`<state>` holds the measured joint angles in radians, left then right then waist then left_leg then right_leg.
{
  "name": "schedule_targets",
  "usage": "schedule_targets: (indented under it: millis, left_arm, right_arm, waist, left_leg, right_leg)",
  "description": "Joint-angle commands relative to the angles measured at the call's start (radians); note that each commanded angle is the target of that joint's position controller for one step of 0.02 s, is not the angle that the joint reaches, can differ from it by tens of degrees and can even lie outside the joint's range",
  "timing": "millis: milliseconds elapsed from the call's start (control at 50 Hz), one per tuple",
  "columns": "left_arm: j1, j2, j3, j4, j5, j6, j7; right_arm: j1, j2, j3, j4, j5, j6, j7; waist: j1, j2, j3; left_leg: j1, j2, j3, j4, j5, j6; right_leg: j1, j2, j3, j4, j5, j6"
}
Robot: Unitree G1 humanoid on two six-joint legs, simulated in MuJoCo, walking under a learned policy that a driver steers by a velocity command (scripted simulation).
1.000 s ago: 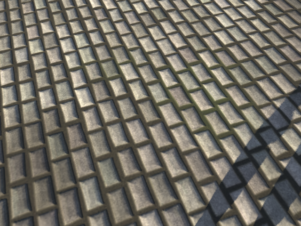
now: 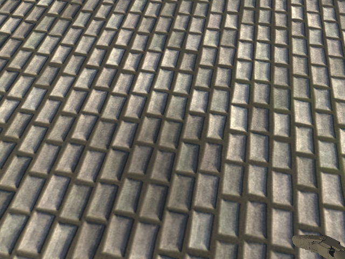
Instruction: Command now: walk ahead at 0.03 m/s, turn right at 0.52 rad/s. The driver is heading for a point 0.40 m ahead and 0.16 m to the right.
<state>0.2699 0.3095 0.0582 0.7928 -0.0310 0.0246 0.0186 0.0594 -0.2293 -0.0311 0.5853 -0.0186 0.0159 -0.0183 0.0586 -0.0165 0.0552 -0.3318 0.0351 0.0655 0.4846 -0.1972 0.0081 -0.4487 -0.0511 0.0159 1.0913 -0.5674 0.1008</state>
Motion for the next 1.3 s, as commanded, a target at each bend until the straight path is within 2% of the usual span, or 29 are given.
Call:
schedule_targets:
  millis: [20, 120, 220, 240, 260, 280, 300, 340, 400, 480, 620, 640, 700, 740, 760, 780, 800, 840, 900, 940, 960, 1060, 1140, 1160, 1180, 1200, 1220, 1260, 1300]
  left_arm:
    - [0.048, 0.077, 0.036, -0.081, 0.006, 0.037, 0.029]
    - [-0.041, 0.05, 0.03, -0.179, 0.016, 0.045, -0.008]
    - [0.012, 0.082, 0.062, -0.203, 0.012, 0.06, -0.031]
    - [0.061, 0.116, 0.081, -0.19, 0.019, 0.057, -0.02]
    - [0.105, 0.26, 0.12, -0.204, 0.019, 0.044, 0.002]
    - [0.071, 0.309, 0.114, -0.25, 0.052, 0.009, -0.006]
    - [0.067, 0.275, 0.108, -0.251, 0.059, -0.018, -0.02]
    - [-0.014, 0.218, 0.091, -0.249, 0.018, -0.031, -0.007]
    - [-0.095, 0.168, 0.067, -0.285, 0.015, -0.009, 0.021]
    - [-0.006, 0.189, 0.069, -0.27, -0.002, -0.025, 0.023]
    - [-0.003, 0.18, 0.057, -0.269, -0.004, -0.039, 0.019]
    - [0.009, 0.225, 0.071, -0.246, 0.08, -0.023, -0.033]
    - [-0.009, 0.166, 0.049, -0.247, 0.056, -0.027, -0.073]
    - [-0.05, 0.127, 0.034, -0.246, 0.054, -0.038, -0.054]
    - [-0.083, 0.061, 0.012, -0.26, 0.053, -0.052, -0.047]
    - [-0.125, 0.014, -0.003, -0.313, 0.035, -0.067, -0.04]
    - [-0.099, 0.048, -0.004, -0.302, 0.045, -0.068, -0.031]
    - [-0.114, 0.109, 0.012, -0.25, 0.072, -0.071, -0.05]
    - [-0.106, 0.09, 0.008, -0.217, 0.09, -0.069, -0.081]
    - [-0.136, 0.064, -0.003, -0.22, 0.089, -0.069, -0.08]
    - [-0.17, 0.024, -0.01, -0.255, -0.014, -0.097, -0.049]
    - [-0.38, -0.038, -0.044, -0.312, 0.018, -0.134, -0.077]
    - [-0.101, 0.071, 0.01, -0.222, 0.027, -0.125, -0.065]
    - [0.008, 0.103, 0.023, -0.189, 0.04, -0.116, -0.049]
    - [0.123, 0.18, 0.031, -0.164, 0.073, -0.103, -0.03]
    - [0.121, 0.123, 0.006, -0.165, 0.078, -0.096, -0.035]
    - [0.055, 0.077, 0.005, -0.175, 0.051, -0.083, -0.04]
    - [-0.112, 0.015, -0.015, -0.171, 0.025, -0.084, -0.043]
    - [-0.179, 0.021, -0.014, -0.158, 0.042, -0.087, -0.048]
  right_arm:
    - [-0.019, -0.15, -0.065, -0.034, -0.007, -0.016, -0.017]
    - [-0.037, -0.179, -0.084, -0.001, 0.005, -0.027, -0.022]
    - [-0.041, -0.201, -0.1, 0.03, 0.045, -0.018, -0.002]
    - [0.004, -0.166, -0.094, 0.053, 0.044, -0.013, 0.004]
    - [0.018, -0.119, -0.081, 0.037, 0.007, -0.005, 0.007]
    - [-0.077, -0.116, -0.074, -0.031, -0.007, -0.007, -0.003]
    - [-0.117, -0.159, -0.084, -0.032, 0.006, -0.011, -0.01]
    - [-0.095, -0.172, -0.092, -0.008, 0.013, -0.022, -0.023]
    - [-0.05, -0.171, -0.096, 0.019, 0.005, -0.028, -0.016]
    - [-0.067, -0.158, -0.089, 0.026, 0.03, -0.058, 0.021]
    - [-0.113, -0.143, -0.079, 0.025, 0.042, -0.129, 0.047]
    - [-0.058, -0.143, -0.059, 0.063, -0.043, -0.066, 0.053]
    - [-0.024, -0.15, -0.054, 0.047, -0.012, -0.043, 0.043]
    - [0.159, -0.177, -0.062, 0.098, -0.019, -0.065, 0.028]
    - [0.301, -0.245, -0.076, 0.125, -0.044, -0.083, 0.018]
    - [0.37, -0.373, -0.1, 0.127, -0.063, -0.088, 0.019]
    - [0.305, -0.354, -0.104, 0.131, -0.052, -0.085, 0.029]
    - [0.261, -0.227, -0.069, 0.124, -0.023, -0.09, 0.036]
    - [0.33, -0.177, -0.045, 0.181, -0.017, -0.114, 0.028]
    - [0.365, -0.159, -0.038, 0.214, -0.008, -0.122, 0.029]
    - [0.367, -0.115, -0.028, 0.208, 0.05, -0.13, 0.015]
    - [0.43, -0.216, -0.033, 0.259, 0.031, -0.092, -0.014]
    - [0.36, -0.235, -0.033, 0.252, 0.046, -0.092, -0.013]
    - [0.348, -0.227, -0.03, 0.239, 0.039, -0.095, -0.011]
    - [0.38, -0.154, -0.007, 0.2, -0.004, -0.103, -0.005]
    - [0.586, -0.091, 0.019, 0.256, 0.014, -0.101, 0.015]
    - [0.54, -0.204, -0.012, 0.271, 0.035, -0.092, 0.022]
    - [0.355, -0.178, -0.014, 0.216, 0.035, -0.071, 0.004]
    - [0.368, -0.149, -0.017, 0.22, 0.023, -0.038, -0.014]
  waist:
    - [-0.02, 0.196, -0.124]
    - [-0.039, 0.176, -0.136]
    - [-0.002, 0.12, -0.136]
    - [0.007, 0.026, -0.12]
    - [0.0, -0.311, -0.081]
    - [-0.004, -0.356, -0.127]
    - [0.03, -0.209, -0.169]
    - [-0.03, -0.084, -0.131]
    - [-0.07, -0.097, -0.167]
    - [-0.034, -0.116, -0.146]
    - [-0.015, -0.158, -0.063]
    - [0.01, -0.217, -0.081]
    - [-0.024, -0.165, -0.048]
    - [-0.133, -0.056, -0.066]
    - [-0.203, 0.123, -0.095]
    - [-0.208, 0.298, -0.105]
    - [-0.149, 0.2, -0.045]
    - [-0.119, 0.073, -0.015]
    - [-0.112, 0.148, 0.01]
    - [-0.102, 0.149, 0.028]
    - [-0.102, 0.177, -0.002]
    - [-0.158, 0.167, -0.001]
    - [0.027, 0.172, -0.129]
    - [0.08, 0.146, -0.193]
    - [0.071, -0.105, -0.347]
    - [-0.005, -0.241, -0.581]
    - [0.013, -0.091, -0.522]
    - [-0.043, 0.005, -0.222]
    - [-0.106, -0.022, -0.151]
  left_leg:
    - [0.112, 0.263, -0.088, -0.185, 0.348, 0.213]
    - [0.124, 0.312, -0.011, -0.182, 0.252, 0.198]
    - [0.121, 0.317, 0.061, -0.025, 0.123, 0.098]
    - [0.052, 0.254, 0.108, 0.114, -0.001, 0.038]
    - [-0.206, 0.107, 0.203, 0.474, -0.344, -0.069]
    - [-0.403, -0.042, -0.008, 0.719, -0.532, -0.104]
    - [-0.442, -0.033, -0.111, 0.798, -0.481, -0.083]
    - [-0.448, -0.001, -0.165, 0.742, -0.291, -0.045]
    - [-0.349, -0.033, -0.163, 0.685, -0.151, -0.06]
    - [-0.345, -0.066, -0.168, 0.407, -0.078, -0.07]
    - [-0.211, -0.09, -0.166, 0.139, -0.058, -0.079]
    - [-0.171, -0.085, -0.085, 0.172, -0.079, -0.083]
    - [0.014, -0.068, -0.063, 0.083, -0.055, -0.06]
    - [0.285, -0.039, -0.081, -0.005, -0.063, -0.012]
    - [0.435, 0.115, -0.283, -0.102, -0.275, 0.019]
    - [0.496, 0.322, -0.753, -0.309, -0.672, 0.086]
    - [0.432, 0.393, -0.924, -0.345, -0.744, 0.144]
    - [0.368, 0.27, -0.635, -0.277, -0.566, 0.106]
    - [0.314, 0.157, -0.404, -0.315, -0.255, 0.101]
    - [0.333, 0.144, -0.283, -0.268, 0.274, 0.116]
    - [0.432, 0.156, -0.253, -0.229, 0.405, 0.142]
    - [0.263, 0.122, -0.131, -0.248, 0.698, 0.116]
    - [0.283, 0.121, -0.108, 0.014, 0.917, 0.062]
    - [0.182, 0.09, -0.102, 0.181, 0.821, 0.034]
    - [-0.057, -0.018, -0.067, 0.567, 0.153, -0.011]
    - [-0.181, -0.103, -0.2, 0.848, -0.487, -0.043]
    - [-0.182, -0.043, -0.247, 0.871, -0.445, -0.048]
    - [-0.246, 0.029, -0.166, 0.749, -0.357, -0.067]
    - [-0.083, 0.052, -0.147, 0.62, -0.276, -0.089]
  right_leg:
    - [-0.069, -0.026, -0.017, 0.067, 0.108, 0.027]
    - [0.012, -0.071, -0.037, -0.192, 0.226, -0.031]
    - [0.171, -0.007, -0.121, -0.442, 0.307, -0.125]
    - [0.256, 0.013, -0.073, -0.542, 0.402, -0.17]
    - [0.386, -0.2, 0.279, -0.687, 0.827, -0.282]
    - [0.393, -0.317, 0.594, -0.743, 0.859, -0.478]
    - [0.414, -0.311, 0.547, -0.778, 0.725, -0.483]
    - [0.399, -0.221, 0.428, -0.758, 0.606, -0.37]
    - [0.348, -0.15, 0.349, -0.732, 0.699, -0.324]
    - [0.358, -0.122, 0.476, -0.866, -0.028, -0.335]
    - [0.259, -0.074, 0.503, -0.817, 0.027, -0.331]
    - [0.24, -0.011, 0.464, -0.812, -0.005, -0.313]
    - [0.102, -0.016, 0.502, -0.8, -0.004, -0.303]
    - [-0.049, 0.014, 0.472, -0.666, -0.026, -0.269]
    - [-0.177, 0.104, 0.351, -0.39, -0.004, -0.231]
    - [-0.374, 0.245, 0.198, -0.101, 0.003, -0.191]
    - [-0.488, 0.168, 0.204, 0.043, 0.108, -0.193]
    - [-0.448, 0.11, 0.197, 0.07, 0.259, -0.178]
    - [-0.353, 0.102, 0.161, 0.009, 0.344, -0.144]
    - [-0.351, 0.113, 0.112, -0.026, 0.352, -0.127]
    - [-0.406, 0.075, 0.103, -0.102, 0.365, -0.119]
    - [-0.073, 0.11, -0.087, -0.494, 0.585, -0.098]
    - [0.277, 0.138, -0.049, -0.631, 0.712, -0.203]
    - [0.471, 0.073, 0.006, -0.637, 0.858, -0.237]
    - [0.782, -0.185, 0.247, -0.51, 1.389, -0.339]
    - [0.934, -0.417, 0.573, -0.539, 1.536, -0.533]
    - [0.791, -0.344, 0.487, -0.586, 1.381, -0.505]
    - [0.479, -0.215, 0.295, -0.682, 1.144, -0.413]
    - [0.217, -0.157, 0.203, -0.764, 1.023, -0.371]
